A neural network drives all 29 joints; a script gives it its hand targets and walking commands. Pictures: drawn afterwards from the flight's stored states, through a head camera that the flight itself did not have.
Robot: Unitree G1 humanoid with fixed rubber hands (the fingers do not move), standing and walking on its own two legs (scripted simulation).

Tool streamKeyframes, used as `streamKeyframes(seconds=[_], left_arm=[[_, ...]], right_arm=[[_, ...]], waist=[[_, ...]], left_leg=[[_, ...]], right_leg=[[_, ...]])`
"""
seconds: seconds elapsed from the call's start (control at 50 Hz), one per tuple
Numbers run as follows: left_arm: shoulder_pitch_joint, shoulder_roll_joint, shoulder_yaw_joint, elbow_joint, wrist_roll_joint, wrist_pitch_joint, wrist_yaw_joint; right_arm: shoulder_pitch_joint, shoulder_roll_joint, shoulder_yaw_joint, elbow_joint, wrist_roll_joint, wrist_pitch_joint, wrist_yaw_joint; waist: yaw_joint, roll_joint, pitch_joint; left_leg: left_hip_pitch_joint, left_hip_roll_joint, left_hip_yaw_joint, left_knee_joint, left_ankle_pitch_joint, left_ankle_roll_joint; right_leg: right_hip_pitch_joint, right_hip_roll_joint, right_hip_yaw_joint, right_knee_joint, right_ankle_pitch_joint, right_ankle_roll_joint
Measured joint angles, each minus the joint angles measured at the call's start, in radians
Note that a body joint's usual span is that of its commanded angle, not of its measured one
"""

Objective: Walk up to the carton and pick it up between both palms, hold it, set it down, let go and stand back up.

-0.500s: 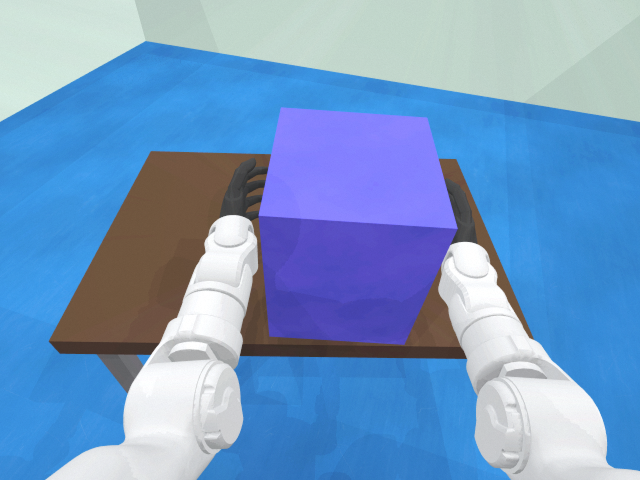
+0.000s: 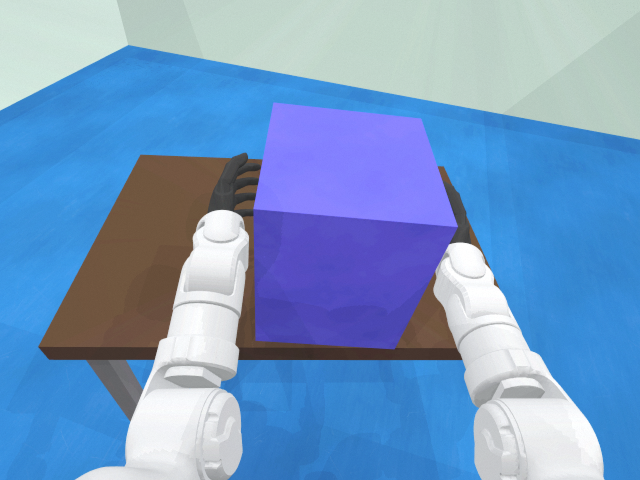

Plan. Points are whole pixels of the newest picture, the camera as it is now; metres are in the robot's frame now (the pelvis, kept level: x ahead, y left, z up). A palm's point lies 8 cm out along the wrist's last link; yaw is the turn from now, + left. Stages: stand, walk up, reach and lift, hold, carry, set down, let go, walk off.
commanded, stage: reach and lift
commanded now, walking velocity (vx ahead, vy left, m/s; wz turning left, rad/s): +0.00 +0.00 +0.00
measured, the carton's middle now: (336, 231) +0.42 -0.01 +0.11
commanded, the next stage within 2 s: hold in 1.44 s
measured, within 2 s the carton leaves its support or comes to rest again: neither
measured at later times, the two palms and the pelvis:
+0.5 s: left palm (211, 217) +0.36 +0.14 +0.17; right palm (453, 246) +0.35 -0.15 +0.15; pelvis -0.01 +0.00 +0.00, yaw +1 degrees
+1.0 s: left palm (212, 206) +0.37 +0.14 +0.18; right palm (456, 230) +0.37 -0.15 +0.16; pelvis +0.00 +0.00 +0.00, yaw +1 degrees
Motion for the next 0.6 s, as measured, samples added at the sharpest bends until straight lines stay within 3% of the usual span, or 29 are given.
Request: streamKeyframes(seconds=[0.12,0.32,0.6], left_arm=[[0.025,-0.007,-0.012,-0.127,-0.002,0.076,-0.004],[0.059,-0.024,0.032,-0.243,0.058,0.168,-0.072],[0.011,-0.005,0.025,-0.226,0.05,0.196,-0.078]], right_arm=[[0.02,-0.031,0.089,-0.111,0.069,0.062,-0.027],[0.035,-0.019,0.129,-0.193,0.098,0.149,-0.055],[0.029,0.006,0.079,-0.208,0.063,0.164,-0.053]], waist=[[-0.016,0.007,0.019],[-0.032,-0.004,0.045],[-0.021,0.009,0.034]], left_leg=[[0.016,0.001,-0.008,0.01,-0.006,0.0],[0.053,-0.002,-0.017,0.009,-0.001,-0.003],[0.02,-0.008,-0.021,0.012,0.014,0.0]], right_leg=[[0.022,0.002,-0.004,0.001,-0.003,0.0],[0.054,0.0,-0.009,0.016,-0.01,-0.004],[0.016,-0.005,-0.01,0.033,-0.004,-0.003]])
